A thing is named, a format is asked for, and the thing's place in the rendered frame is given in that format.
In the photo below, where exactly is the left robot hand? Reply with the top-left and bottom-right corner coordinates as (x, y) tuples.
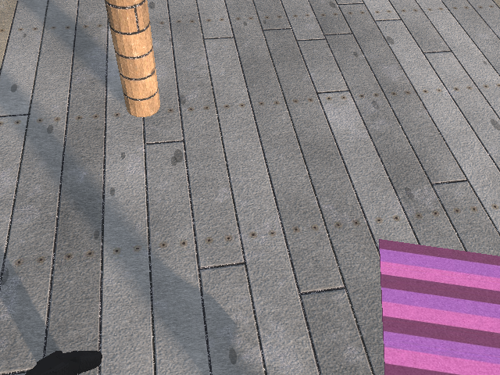
(25, 351), (102, 375)

